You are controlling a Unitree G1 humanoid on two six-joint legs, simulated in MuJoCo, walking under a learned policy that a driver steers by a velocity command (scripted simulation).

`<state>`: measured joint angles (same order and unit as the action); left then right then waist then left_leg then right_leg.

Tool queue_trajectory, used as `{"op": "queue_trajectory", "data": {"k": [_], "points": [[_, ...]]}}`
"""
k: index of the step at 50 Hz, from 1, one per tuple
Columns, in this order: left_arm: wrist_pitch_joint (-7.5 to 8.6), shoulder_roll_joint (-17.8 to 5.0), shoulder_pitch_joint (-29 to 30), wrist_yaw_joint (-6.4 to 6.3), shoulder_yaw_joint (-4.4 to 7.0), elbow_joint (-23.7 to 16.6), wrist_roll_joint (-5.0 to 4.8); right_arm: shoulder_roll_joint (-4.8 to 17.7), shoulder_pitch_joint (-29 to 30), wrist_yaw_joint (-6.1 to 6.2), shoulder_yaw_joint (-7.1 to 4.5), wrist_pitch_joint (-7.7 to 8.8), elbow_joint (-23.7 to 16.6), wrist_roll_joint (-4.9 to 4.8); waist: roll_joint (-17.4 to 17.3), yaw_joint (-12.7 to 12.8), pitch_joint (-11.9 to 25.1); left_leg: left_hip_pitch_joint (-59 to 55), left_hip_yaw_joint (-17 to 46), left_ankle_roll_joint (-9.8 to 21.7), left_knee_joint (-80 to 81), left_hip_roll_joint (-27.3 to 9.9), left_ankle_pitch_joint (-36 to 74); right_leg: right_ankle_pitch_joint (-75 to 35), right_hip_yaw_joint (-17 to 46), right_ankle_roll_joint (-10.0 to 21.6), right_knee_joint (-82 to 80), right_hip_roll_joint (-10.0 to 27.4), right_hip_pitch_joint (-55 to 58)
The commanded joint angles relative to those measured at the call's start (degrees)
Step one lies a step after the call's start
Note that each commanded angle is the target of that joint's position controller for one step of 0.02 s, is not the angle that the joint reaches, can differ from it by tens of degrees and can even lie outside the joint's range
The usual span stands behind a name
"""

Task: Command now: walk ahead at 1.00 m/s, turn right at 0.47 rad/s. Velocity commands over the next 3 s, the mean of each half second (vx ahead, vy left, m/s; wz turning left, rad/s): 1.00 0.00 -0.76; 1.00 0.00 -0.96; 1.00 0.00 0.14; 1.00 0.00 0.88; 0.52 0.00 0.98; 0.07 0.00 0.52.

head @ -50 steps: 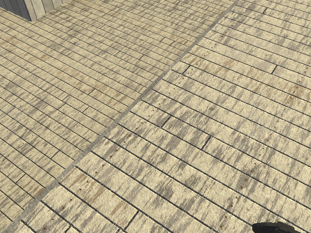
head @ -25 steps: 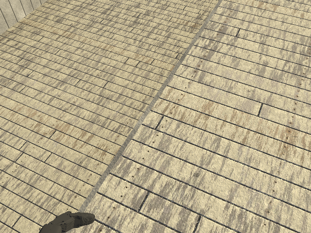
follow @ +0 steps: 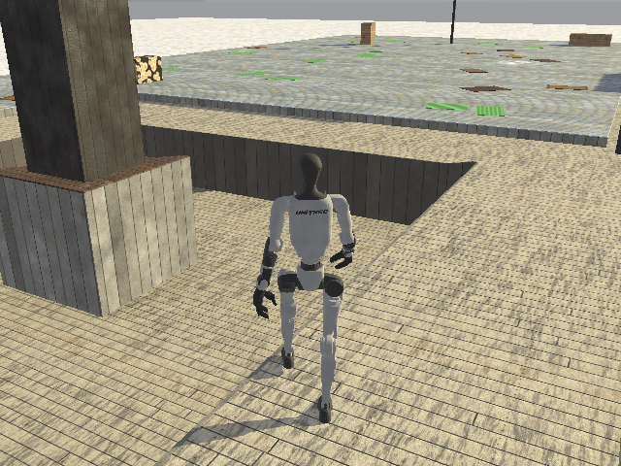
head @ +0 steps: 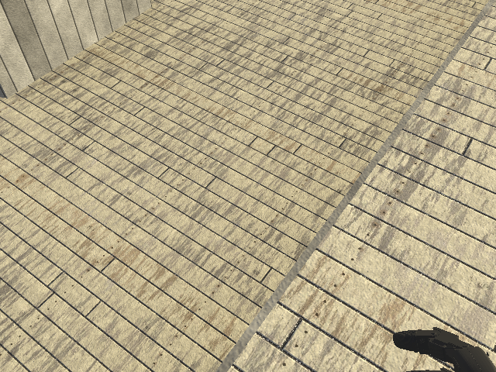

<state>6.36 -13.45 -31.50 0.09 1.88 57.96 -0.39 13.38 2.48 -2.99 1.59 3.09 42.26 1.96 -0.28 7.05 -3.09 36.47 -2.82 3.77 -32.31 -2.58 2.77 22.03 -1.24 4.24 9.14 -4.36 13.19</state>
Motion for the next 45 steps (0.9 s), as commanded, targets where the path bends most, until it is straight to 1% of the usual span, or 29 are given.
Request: {"op": "queue_trajectory", "data": {"k": [1,2,3,4,5,6,7,10,11,14,15,18,19,22,23,25,27,29,30,31,32,33,34,35,36,37,39,42,45], "points": [[-0.31,-13.1,4.4,-1.22,2.02,-3.3,0.79,9.4,-12.9,2.06,-3.63,1.35,-0.9,0.02,6.7,-11.8,5.7,-28.2,0.1,1.2,0.9,5.8,-7.9,-65.6,6.2,5.3,20.0,11.8,-13.6],[-0.56,-15.5,8.8,-1.46,2.97,-4.4,0.38,10.9,-26.8,2.49,-4.34,1.64,3.0,0.25,5.3,-19.9,11.0,-43.8,1.9,1.8,3.1,3.1,-6.3,-56.1,6.0,5.7,35.5,10.5,-22.4],[-0.72,-8.7,7.0,-1.49,1.71,-5.7,0.76,16.9,-36.2,3.57,-6.12,1.66,5.1,1.19,-3.2,-20.1,19.7,-55.2,17.3,1.6,0.8,-11.6,-17.2,-24.4,3.4,5.1,59.9,5.2,-32.2],[-0.53,-2.8,-0.6,-1.34,0.48,-7.4,-3.51,17.7,-33.8,3.16,-6.00,1.77,4.1,2.48,-13.8,-13.2,28.9,-64.8,44.5,6.2,7.8,-27.1,-15.9,5.6,7.9,3.7,77.6,-1.3,-47.9],[-0.88,-8.9,6.2,-1.86,1.33,-8.0,-2.68,13.9,-26.6,2.88,-6.01,1.47,2.7,1.34,-6.3,-13.7,24.6,-56.2,41.0,7.0,10.6,-23.7,-18.0,-1.1,10.1,4.3,79.8,1.9,-51.6],[-0.84,-9.7,11.2,-1.93,1.52,-9.2,-3.08,9.2,-21.8,2.69,-4.80,2.13,2.0,1.56,-6.6,-12.4,16.1,-48.3,31.0,6.7,11.6,-21.2,-13.8,-4.5,7.7,4.5,80.6,4.0,-52.8],[-1.38,-7.8,11.9,-1.70,1.29,-9.1,-2.95,6.1,-19.6,2.01,-4.27,2.94,2.4,1.57,-2.0,-10.3,11.1,-41.3,24.8,5.7,12.3,-19.3,-6.0,-7.0,7.4,4.1,80.4,6.0,-52.5],[-5.03,-3.1,11.8,0.09,0.99,-10.5,-1.02,2.7,-20.3,0.67,-3.28,4.67,6.0,0.06,-2.2,-4.8,5.4,-27.4,10.6,2.5,13.1,-16.4,8.4,-8.9,6.5,3.1,82.2,8.0,-50.4],[-6.23,-3.5,14.0,0.35,1.14,-12.6,-0.25,2.5,-19.7,0.23,-3.01,5.47,6.4,-0.45,-3.2,-4.2,3.8,-25.4,7.6,1.8,15.0,-15.3,7.5,-11.9,6.0,2.3,80.9,8.7,-52.8],[-8.45,-3.7,19.2,1.07,1.11,-15.6,0.40,4.0,-18.6,0.22,-3.31,6.18,6.8,-0.93,-4.7,-3.0,-0.3,-22.2,0.5,0.3,19.2,-14.2,3.1,-23.5,5.4,1.2,75.4,9.7,-56.9],[-8.76,-4.3,21.9,1.39,1.35,-16.3,0.43,3.7,-20.5,0.38,-3.12,6.14,7.6,-0.16,-4.0,-3.7,-0.7,-23.7,-2.0,0.0,18.5,-14.3,6.5,-26.5,4.1,1.5,74.8,8.9,-58.0],[-9.00,-5.1,28.6,2.16,1.38,-18.3,0.93,5.1,-24.1,1.06,-3.03,5.89,8.0,0.04,-3.3,-4.9,-2.9,-28.6,-7.7,-1.5,18.6,-13.8,8.8,-30.8,0.5,2.8,69.2,9.5,-62.1],[-8.97,-5.3,29.9,2.58,1.22,-19.1,1.82,5.6,-25.4,1.52,-2.99,5.91,8.7,0.23,-3.7,-4.8,-3.7,-31.0,-8.8,-2.1,19.2,-14.3,9.2,-32.3,0.5,4.0,65.5,10.5,-62.6],[-8.42,-6.2,36.4,3.82,1.03,-20.2,1.47,7.4,-28.7,2.75,-3.35,4.42,9.2,0.85,-3.1,-7.7,-7.1,-39.9,-12.2,-2.0,20.1,-15.3,7.3,-27.9,-2.9,4.7,56.6,11.6,-66.2],[-7.83,-6.2,38.5,4.20,0.75,-20.9,0.99,8.9,-29.5,3.43,-3.86,3.89,9.3,1.87,-3.9,-8.8,-7.4,-42.6,-13.0,-1.7,20.2,-15.9,5.1,-24.9,-2.9,5.0,52.0,12.0,-65.5],[-7.47,-6.5,40.6,4.21,0.55,-21.9,0.75,9.8,-28.9,3.93,-4.18,2.51,9.7,2.04,-3.2,-8.4,-9.1,-44.1,-16.5,-2.3,19.6,-16.0,13.4,-18.1,-7.0,5.7,45.1,10.4,-61.2],[-7.25,-7.7,37.2,3.53,0.93,-21.7,0.33,12.5,-27.7,3.71,-4.93,0.96,9.4,1.75,-5.4,-5.7,-5.2,-44.7,-18.6,-2.4,14.0,-15.3,36.7,-9.8,-12.7,7.5,41.1,5.8,-49.7],[-6.13,-11.4,24.0,2.69,2.65,-18.9,-0.76,16.1,-26.8,2.43,-6.25,-0.74,9.0,1.45,-7.8,-0.1,3.7,-44.4,-17.3,-1.8,-3.8,-16.2,49.7,-4.9,-13.2,9.7,37.8,0.3,-34.4],[-5.55,-13.9,11.9,2.11,4.25,-14.7,-0.23,17.5,-25.0,1.80,-6.84,-1.38,7.5,1.06,-5.4,4.9,9.7,-38.2,-15.0,-2.9,-19.2,-14.7,43.9,-5.7,-10.1,10.8,31.9,-2.6,-19.1],[-6.09,-18.3,8.1,1.43,5.85,-12.8,0.55,14.1,-25.9,1.35,-6.15,-0.97,5.8,1.63,3.9,3.5,13.0,-19.5,-13.3,-5.5,-37.3,-9.4,8.2,3.2,7.7,13.2,29.1,5.1,-2.5],[-7.11,-23.6,12.4,1.89,6.96,-14.2,-0.64,8.5,-24.0,0.43,-5.63,0.12,-0.8,0.92,12.9,-4.2,17.4,2.7,-3.7,-10.8,-56.3,6.1,-30.4,6.8,43.6,24.2,15.2,15.3,7.4],[-7.74,-22.4,12.1,1.55,7.09,-14.9,0.11,9.2,-16.7,0.14,-4.81,1.97,-3.1,1.12,2.9,-3.0,13.1,9.3,3.8,-8.9,-53.0,1.0,-26.2,13.1,44.0,21.0,8.1,16.6,3.9],[-7.46,-19.9,11.8,0.46,6.66,-14.0,0.72,8.3,-13.1,0.45,-4.25,3.14,-3.8,0.55,1.1,-2.8,6.6,9.6,3.2,-7.9,-51.1,-0.2,-24.3,11.9,42.4,20.3,5.0,17.0,-4.1],[-6.53,-17.0,11.7,-0.06,5.76,-13.1,1.21,7.9,-12.8,0.72,-3.85,3.66,-3.1,1.41,-2.0,-4.5,1.4,8.8,3.8,-6.7,-48.7,-2.1,-23.9,6.3,38.7,18.8,4.9,15.4,-11.5],[-5.49,-15.6,13.6,-0.74,5.15,-13.6,0.98,7.9,-13.6,0.92,-3.66,3.30,-2.8,2.60,-3.4,-6.5,0.5,5.2,5.0,-6.4,-45.7,-3.4,-23.1,1.7,34.5,17.8,6.4,13.3,-17.6],[-4.45,-12.9,16.0,-1.01,3.99,-13.7,0.32,7.9,-16.7,1.08,-3.69,2.11,-1.7,3.08,-0.4,-8.3,1.9,0.9,4.9,-7.3,-46.8,-4.0,-24.6,-0.5,30.3,17.6,6.9,10.1,-22.1],[-3.01,-11.8,16.8,-1.20,3.12,-14.6,-0.24,8.2,-18.1,0.65,-3.82,0.29,-1.8,3.82,-1.3,-10.1,1.7,-1.4,4.4,-8.9,-40.9,-5.3,-27.8,-3.7,25.2,17.7,5.7,7.9,-27.7],[-1.74,-12.1,12.5,-1.66,3.30,-15.6,0.94,7.6,-7.9,1.14,-3.13,-0.27,-6.2,2.56,-3.2,-6.7,-3.2,1.6,1.9,-9.8,-28.4,-4.4,-18.9,-12.3,24.0,15.9,1.5,6.0,-30.6],[-0.92,-12.5,9.6,-1.27,3.85,-15.0,0.21,6.2,-0.4,0.76,-2.51,0.27,-10.4,1.15,-2.0,-3.5,-4.1,-1.6,-0.2,-8.2,-13.3,0.5,-5.0,-33.1,22.0,11.1,1.7,3.8,-28.0]]}}
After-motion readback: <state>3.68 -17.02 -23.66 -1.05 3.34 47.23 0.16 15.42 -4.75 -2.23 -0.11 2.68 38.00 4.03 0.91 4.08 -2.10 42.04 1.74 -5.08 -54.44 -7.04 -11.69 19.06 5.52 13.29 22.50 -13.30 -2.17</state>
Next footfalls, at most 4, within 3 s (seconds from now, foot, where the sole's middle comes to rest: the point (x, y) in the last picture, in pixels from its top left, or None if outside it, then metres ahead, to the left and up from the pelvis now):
0.06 left None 0.27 0.11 -0.76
0.60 right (379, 345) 0.57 -0.25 -0.76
1.06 left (455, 240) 0.93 -0.50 -0.76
1.44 right None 0.88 -0.94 -0.76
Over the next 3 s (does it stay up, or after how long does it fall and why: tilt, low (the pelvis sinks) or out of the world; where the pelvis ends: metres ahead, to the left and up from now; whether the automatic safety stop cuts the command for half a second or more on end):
stays up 1.58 -1.23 0.01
